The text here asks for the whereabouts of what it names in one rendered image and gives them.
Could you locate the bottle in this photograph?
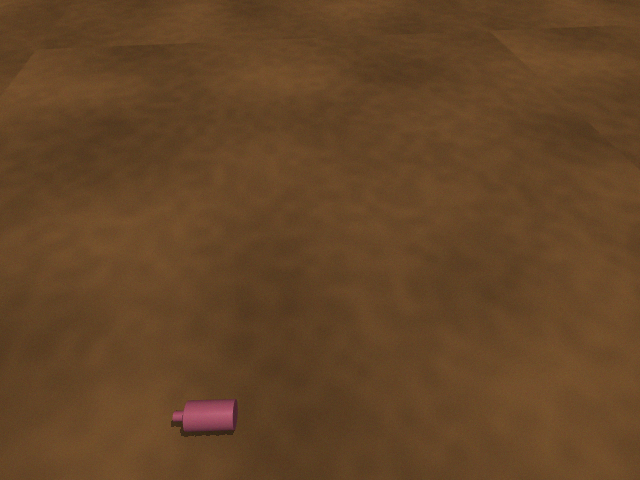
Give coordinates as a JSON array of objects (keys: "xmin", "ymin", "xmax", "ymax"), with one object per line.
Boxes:
[{"xmin": 173, "ymin": 399, "xmax": 238, "ymax": 432}]

